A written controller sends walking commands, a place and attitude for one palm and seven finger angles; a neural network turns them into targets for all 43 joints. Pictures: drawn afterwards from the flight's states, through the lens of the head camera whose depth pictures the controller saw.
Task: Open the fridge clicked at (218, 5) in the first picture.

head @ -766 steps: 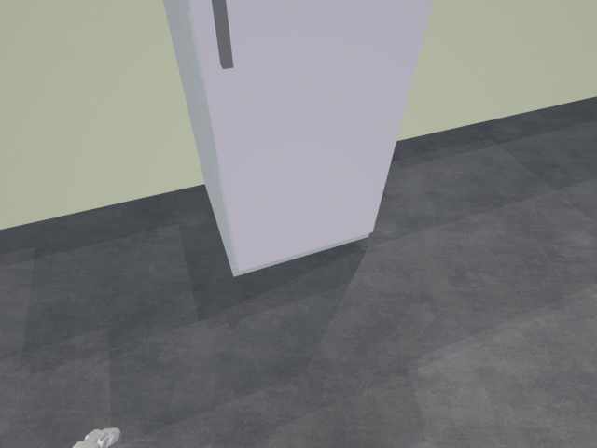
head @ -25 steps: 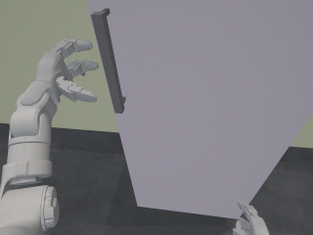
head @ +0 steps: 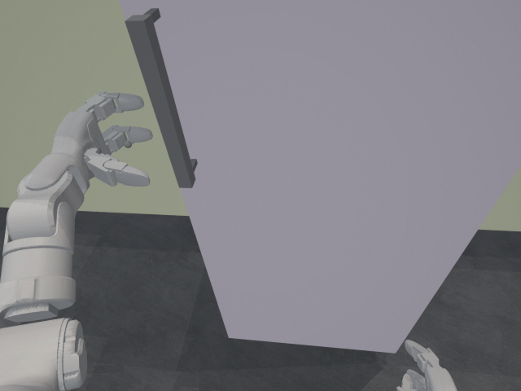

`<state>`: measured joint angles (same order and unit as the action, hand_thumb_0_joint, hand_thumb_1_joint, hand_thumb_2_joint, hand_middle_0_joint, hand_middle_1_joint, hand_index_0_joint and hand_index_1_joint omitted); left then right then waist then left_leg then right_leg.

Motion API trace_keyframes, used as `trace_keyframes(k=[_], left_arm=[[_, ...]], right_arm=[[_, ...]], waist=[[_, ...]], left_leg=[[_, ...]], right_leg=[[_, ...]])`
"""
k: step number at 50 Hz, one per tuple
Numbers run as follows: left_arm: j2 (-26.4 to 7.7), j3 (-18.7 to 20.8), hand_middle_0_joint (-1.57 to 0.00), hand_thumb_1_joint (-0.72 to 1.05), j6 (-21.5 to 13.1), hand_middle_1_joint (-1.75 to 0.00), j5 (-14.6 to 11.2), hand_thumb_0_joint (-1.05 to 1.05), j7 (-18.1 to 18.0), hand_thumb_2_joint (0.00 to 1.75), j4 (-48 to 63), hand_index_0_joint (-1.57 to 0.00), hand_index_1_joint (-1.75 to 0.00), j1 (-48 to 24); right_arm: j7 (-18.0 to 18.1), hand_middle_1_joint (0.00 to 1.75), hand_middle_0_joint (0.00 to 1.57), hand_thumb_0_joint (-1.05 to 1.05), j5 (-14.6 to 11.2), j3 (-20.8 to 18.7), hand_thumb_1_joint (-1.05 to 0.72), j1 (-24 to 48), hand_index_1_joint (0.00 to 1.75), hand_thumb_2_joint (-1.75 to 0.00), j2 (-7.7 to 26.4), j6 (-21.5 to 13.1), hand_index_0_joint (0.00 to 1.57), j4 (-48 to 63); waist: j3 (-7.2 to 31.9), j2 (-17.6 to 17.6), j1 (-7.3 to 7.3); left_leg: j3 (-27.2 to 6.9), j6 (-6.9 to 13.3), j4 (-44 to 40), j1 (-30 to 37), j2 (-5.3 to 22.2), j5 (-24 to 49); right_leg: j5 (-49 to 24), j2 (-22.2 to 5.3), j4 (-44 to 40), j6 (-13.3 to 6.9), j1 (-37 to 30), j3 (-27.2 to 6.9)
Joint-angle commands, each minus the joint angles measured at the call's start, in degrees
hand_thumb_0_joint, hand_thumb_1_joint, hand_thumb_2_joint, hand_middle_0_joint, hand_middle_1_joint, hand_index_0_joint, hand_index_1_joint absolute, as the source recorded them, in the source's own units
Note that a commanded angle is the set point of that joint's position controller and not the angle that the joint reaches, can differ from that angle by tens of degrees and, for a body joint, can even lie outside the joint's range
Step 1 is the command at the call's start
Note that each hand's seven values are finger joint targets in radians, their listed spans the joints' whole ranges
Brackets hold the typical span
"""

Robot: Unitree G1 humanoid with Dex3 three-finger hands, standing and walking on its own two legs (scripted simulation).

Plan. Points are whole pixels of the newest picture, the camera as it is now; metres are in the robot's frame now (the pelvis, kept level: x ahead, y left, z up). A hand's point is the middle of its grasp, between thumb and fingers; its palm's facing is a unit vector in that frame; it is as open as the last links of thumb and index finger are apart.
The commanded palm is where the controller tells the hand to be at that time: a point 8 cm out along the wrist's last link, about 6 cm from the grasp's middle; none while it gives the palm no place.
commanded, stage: move the hooked fingers beside the handle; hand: left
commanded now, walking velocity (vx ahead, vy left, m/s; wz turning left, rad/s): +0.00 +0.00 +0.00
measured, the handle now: (172, 109) +0.44 +0.15 +0.25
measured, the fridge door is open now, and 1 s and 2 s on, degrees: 0 0 0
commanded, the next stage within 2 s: none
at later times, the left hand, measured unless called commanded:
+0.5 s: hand (120, 126) +0.39 +0.21 +0.26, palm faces -0.01 -1.00 -0.04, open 14.0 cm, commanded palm +0.36 +0.26 +0.25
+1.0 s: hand (124, 138) +0.39 +0.21 +0.24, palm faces +0.01 -1.00 -0.07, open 14.0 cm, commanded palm +0.35 +0.25 +0.25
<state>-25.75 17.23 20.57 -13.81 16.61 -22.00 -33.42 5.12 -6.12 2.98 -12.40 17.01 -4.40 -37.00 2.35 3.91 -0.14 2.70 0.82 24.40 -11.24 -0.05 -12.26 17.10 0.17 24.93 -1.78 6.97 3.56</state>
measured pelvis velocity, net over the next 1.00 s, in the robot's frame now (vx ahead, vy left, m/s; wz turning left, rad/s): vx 0.01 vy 0.01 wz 0.00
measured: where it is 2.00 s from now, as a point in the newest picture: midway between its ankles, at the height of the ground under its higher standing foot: outside the picture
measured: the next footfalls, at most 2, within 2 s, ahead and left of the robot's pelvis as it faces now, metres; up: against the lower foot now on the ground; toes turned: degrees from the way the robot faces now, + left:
none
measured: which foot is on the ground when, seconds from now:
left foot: down 0.00-1.00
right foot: down 0.00-1.00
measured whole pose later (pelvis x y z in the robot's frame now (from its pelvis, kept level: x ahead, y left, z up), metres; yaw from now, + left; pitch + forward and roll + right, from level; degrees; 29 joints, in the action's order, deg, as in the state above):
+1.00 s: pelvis +0.01 +0.01 +0.00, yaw +0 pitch -1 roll +0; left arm -25.4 17.0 22.6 -13.3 15.2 -19.0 -33.5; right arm 5.0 -6.0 3.5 -11.0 16.1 -3.8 -36.1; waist 2.7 3.6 -0.5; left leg 2.9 1.2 24.8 -10.9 -0.4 -13.1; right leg 17.5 -0.2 24.8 -1.3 6.4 3.3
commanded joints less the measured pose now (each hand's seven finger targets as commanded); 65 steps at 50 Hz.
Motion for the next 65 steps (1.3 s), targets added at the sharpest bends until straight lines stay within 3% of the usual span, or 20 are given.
trace_keyframes(k=[1,4,6,8,11,14,17,23,28,35,39,43,44,50,53,54,58,61,64,65], left_arm=[[-18.58,8.55,-0.30,-0.50,-10.32,-1.20,-2.01,0.00,-1.12,0.30,23.08,-0.30,-1.20,-34.28],[-19.83,9.79,-0.30,-0.50,-8.47,-1.20,-0.58,0.00,-2.40,0.30,16.65,-0.30,-1.20,-29.11],[-16.96,6.92,-0.30,-0.50,-4.75,-1.20,0.09,0.00,-2.19,0.30,7.24,-0.30,-1.20,-26.49],[-15.37,4.95,-0.30,-0.50,-1.79,-1.20,0.24,0.00,-1.27,0.30,2.28,-0.30,-1.20,-24.28],[-14.00,3.06,-0.30,-0.50,-1.18,-1.20,-0.22,0.00,1.03,0.30,3.42,-0.30,-1.20,-22.92],[-14.29,2.69,-0.30,-0.50,-5.54,-1.20,-1.41,0.00,2.27,0.30,12.34,-0.30,-1.20,-27.63],[-15.96,5.19,-0.30,-0.50,-9.28,-1.20,-2.48,0.00,1.83,0.30,19.11,-0.30,-1.20,-33.90],[-15.84,6.23,-0.30,-0.50,-5.46,-1.20,-0.67,0.00,-1.17,0.30,10.38,-0.30,-1.20,-28.73],[-12.12,2.58,-0.30,-0.50,-1.20,-1.20,-0.27,0.00,-0.74,0.30,5.43,-0.30,-1.20,-24.12],[-17.04,7.34,-0.30,-0.50,-8.20,-1.20,-1.18,0.00,-1.55,0.30,24.43,-0.30,-1.20,-31.51],[-16.36,7.74,-0.30,-0.50,-5.72,-1.20,-0.73,0.00,-2.39,0.30,17.00,-0.30,-1.20,-25.45],[-10.21,1.16,-0.30,-0.50,-0.33,-1.20,-0.24,0.00,-1.75,0.30,8.16,-0.30,-1.20,-25.33],[-11.50,2.04,-0.30,-0.50,-0.22,-1.20,-0.04,0.00,-1.68,0.30,8.35,-0.30,-1.20,-23.59],[-14.09,5.08,-0.30,-0.50,-5.33,-1.20,-1.76,0.00,-1.28,0.30,24.50,-0.30,-1.20,-27.97],[-13.76,6.15,-0.30,-0.50,-6.19,-1.20,-2.23,0.00,-2.21,0.30,24.15,-0.30,-1.20,-29.27],[-16.69,8.25,-0.30,-0.50,-5.74,-1.20,-1.80,0.00,-2.77,0.30,21.62,-0.30,-1.20,-26.20],[-14.02,5.36,-0.30,-0.50,-0.91,-1.20,-0.45,0.00,-3.21,0.30,9.51,-0.30,-1.20,-24.47],[-12.79,2.49,-0.30,-0.50,0.29,-1.20,0.29,0.00,-2.22,0.30,8.03,-0.30,-1.20,-24.46],[-14.18,2.73,-0.30,-0.50,-2.87,-1.20,-0.70,0.00,-0.66,0.30,12.45,-0.30,-1.20,-27.40],[-13.08,1.84,-0.30,-0.50,-4.38,-1.20,-1.10,0.00,-0.06,0.30,16.19,-0.30,-1.20,-31.12]], right_arm=[[0.58,0.30,0.20,0.00,0.61,-1.49,-0.90,9.17,0.30,-0.90,5.00,-4.55,0.20,9.78],[0.44,0.30,0.20,0.00,0.49,-1.65,-0.90,8.44,0.30,-0.90,5.46,-4.26,0.20,8.25],[0.72,0.30,0.20,0.00,-0.02,-1.39,-0.90,8.04,0.30,-0.90,5.61,-3.55,0.20,7.42],[0.63,0.30,0.20,0.00,-0.34,-1.63,-0.90,7.32,0.30,-0.90,6.18,-3.06,0.20,7.47],[0.39,0.30,0.20,0.00,-0.65,-2.03,-0.90,7.64,0.30,-0.90,6.44,-2.46,0.20,9.17],[0.45,0.30,0.20,0.00,-0.37,-2.02,-0.90,8.18,0.30,-0.90,5.88,-3.11,0.20,10.35],[0.64,0.30,0.20,0.00,0.02,-1.54,-0.90,8.95,0.30,-0.90,5.27,-4.37,0.20,10.35],[0.55,0.30,0.20,0.00,0.08,-1.47,-0.90,8.06,0.30,-0.90,5.44,-4.22,0.20,8.06],[0.22,0.30,0.20,0.00,-0.35,-1.84,-0.90,7.90,0.30,-0.90,5.90,-2.48,0.20,8.82],[0.27,0.30,0.20,0.00,0.71,-1.62,-0.90,9.11,0.30,-0.90,5.12,-3.54,0.20,10.84],[0.22,0.30,0.20,0.00,0.50,-1.62,-0.90,8.92,0.30,-0.90,5.23,-3.07,0.20,9.29],[0.54,0.30,0.20,0.00,-0.37,-1.51,-0.90,8.65,0.30,-0.90,5.53,-2.35,0.20,8.48],[0.54,0.30,0.20,0.00,-0.32,-1.93,-0.90,8.40,0.30,-0.90,5.98,-2.11,0.20,8.49],[0.33,0.30,0.20,0.00,0.36,-1.58,-0.90,10.16,0.30,-0.90,4.97,-2.83,0.20,11.01],[0.48,0.30,0.20,0.00,0.52,-1.31,-0.90,10.60,0.30,-0.90,4.54,-3.43,0.20,10.22],[0.43,0.30,0.20,0.00,0.63,-1.48,-0.90,10.03,0.30,-0.90,5.03,-3.09,0.20,9.39],[0.69,0.30,0.20,0.00,-0.02,-1.27,-0.90,9.38,0.30,-0.90,5.37,-2.23,0.20,8.05],[0.72,0.30,0.20,0.00,-0.50,-1.47,-0.90,9.21,0.30,-0.90,5.56,-1.50,0.20,8.81],[0.85,0.30,0.20,0.00,-0.28,-1.86,-0.90,9.07,0.30,-0.90,5.82,-2.07,0.20,9.52],[0.90,0.30,0.20,0.00,-0.22,-1.59,-0.90,9.72,0.30,-0.90,5.40,-2.45,0.20,10.16]], waist=[[21.23,-1.56,-0.76],[16.62,0.93,-1.53],[9.15,-1.03,-0.66],[7.10,-1.90,-0.19],[10.19,-4.65,-0.19],[15.37,-4.76,0.27],[19.42,-1.20,0.03],[12.51,0.91,-0.76],[10.41,-4.60,-0.30],[22.11,-0.66,-1.31],[15.50,-1.09,-1.59],[7.20,-1.38,0.23],[8.38,-3.65,-0.13],[19.94,-1.38,-1.13],[18.63,-1.94,-1.04],[16.80,-2.54,-1.58],[8.09,-2.65,-0.60],[8.21,-2.04,0.02],[13.51,-4.28,0.35],[16.31,-1.67,0.46]], left_leg=[[-3.73,2.69,0.87,16.37,-0.13,17.41],[-3.24,2.22,0.35,14.09,0.23,15.74],[-2.87,2.11,-0.56,9.71,0.21,11.91],[-2.94,2.10,-0.61,7.98,0.30,10.28],[-2.89,2.41,0.12,8.72,0.10,12.04],[-3.34,2.60,1.00,12.53,0.32,15.42],[-3.84,2.69,1.39,16.23,-0.12,16.78],[-3.76,1.87,0.17,12.28,0.23,14.82],[-3.83,1.97,-0.06,9.80,0.57,13.30],[-4.18,2.22,1.27,17.22,0.28,22.18],[-3.45,1.90,0.53,14.23,0.63,18.54],[-3.83,1.85,-0.74,9.82,0.68,11.09],[-3.78,1.92,-0.54,10.48,1.00,12.27],[-4.27,2.05,1.14,16.40,0.35,20.10],[-3.94,2.10,1.07,16.68,0.25,19.02],[-3.78,2.03,0.74,15.28,0.53,17.61],[-3.31,1.94,-0.61,9.45,0.36,11.15],[-3.16,2.09,-0.35,9.35,0.34,10.93],[-3.83,2.43,0.38,12.02,0.52,13.04],[-3.76,2.54,0.51,13.81,0.11,13.96]], right_leg=[[-25.02,-1.06,-2.43,0.47,-0.11,-2.32],[-23.07,-1.27,-3.18,0.37,1.06,-2.31],[-20.36,-1.27,-3.91,0.71,4.04,-2.10],[-19.16,-1.44,-4.25,0.93,5.62,-2.28],[-22.06,-1.58,-3.61,1.08,4.22,-2.21],[-25.12,-1.55,-2.77,0.73,2.35,-2.12],[-25.10,-1.08,-2.45,0.39,2.04,-2.23],[-22.02,-1.19,-2.90,0.24,3.93,-1.71],[-20.86,-1.18,-2.85,0.54,4.92,-1.27],[-27.89,-1.09,-1.35,0.03,-0.35,-1.76],[-24.99,-1.09,-2.51,0.22,1.40,-1.62],[-17.69,-1.05,-3.74,0.48,6.90,-1.43],[-18.57,-1.15,-3.81,0.37,5.60,-1.37],[-26.23,-1.10,-1.82,0.03,0.72,-1.62],[-25.43,-0.92,-2.06,0.26,1.46,-1.52],[-24.22,-1.04,-2.81,0.35,1.43,-1.74],[-18.71,-1.23,-3.95,0.69,5.24,-1.84],[-18.39,-1.36,-4.10,0.66,5.54,-1.95],[-20.75,-1.43,-3.74,0.57,3.38,-2.14],[-21.59,-1.34,-3.34,0.41,2.89,-2.24]])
